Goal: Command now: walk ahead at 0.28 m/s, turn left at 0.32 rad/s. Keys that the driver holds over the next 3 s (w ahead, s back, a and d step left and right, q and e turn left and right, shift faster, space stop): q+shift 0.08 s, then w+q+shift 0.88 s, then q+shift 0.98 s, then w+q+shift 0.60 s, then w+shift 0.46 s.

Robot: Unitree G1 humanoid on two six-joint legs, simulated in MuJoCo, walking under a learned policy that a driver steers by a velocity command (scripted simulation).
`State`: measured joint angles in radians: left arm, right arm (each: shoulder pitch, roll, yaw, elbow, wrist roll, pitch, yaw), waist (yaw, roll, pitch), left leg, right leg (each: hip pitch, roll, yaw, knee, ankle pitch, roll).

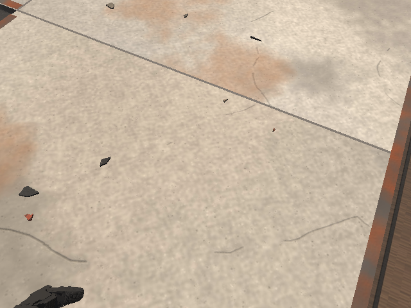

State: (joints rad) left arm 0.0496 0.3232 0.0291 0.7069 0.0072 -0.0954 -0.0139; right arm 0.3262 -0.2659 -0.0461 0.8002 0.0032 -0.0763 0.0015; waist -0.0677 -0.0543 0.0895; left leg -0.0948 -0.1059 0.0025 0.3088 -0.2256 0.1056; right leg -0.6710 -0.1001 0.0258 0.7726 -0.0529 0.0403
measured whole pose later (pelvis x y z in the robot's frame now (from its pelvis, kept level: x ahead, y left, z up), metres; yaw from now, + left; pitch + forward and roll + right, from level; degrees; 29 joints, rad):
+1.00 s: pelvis +0.58 +0.32 +0.00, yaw +49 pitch +1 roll -3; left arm -0.07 0.27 0.04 0.61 0.01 -0.12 -0.02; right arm 0.51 -0.20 -0.04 0.77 0.03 -0.06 -0.01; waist -0.09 -0.05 0.04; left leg -0.03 -0.11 -0.18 0.39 -0.34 0.14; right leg -0.71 -0.06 0.12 0.75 -0.02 0.05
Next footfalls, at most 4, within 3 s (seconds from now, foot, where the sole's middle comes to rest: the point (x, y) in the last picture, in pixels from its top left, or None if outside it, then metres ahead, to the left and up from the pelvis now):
0.14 right None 0.32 -0.11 -0.78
0.70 left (96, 290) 0.50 0.30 -0.78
1.16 right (35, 177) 0.93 0.56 -0.78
1.58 left None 0.68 0.67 -0.78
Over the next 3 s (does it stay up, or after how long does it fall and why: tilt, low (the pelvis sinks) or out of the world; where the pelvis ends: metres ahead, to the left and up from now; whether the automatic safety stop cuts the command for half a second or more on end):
stays up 0.22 1.03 -0.05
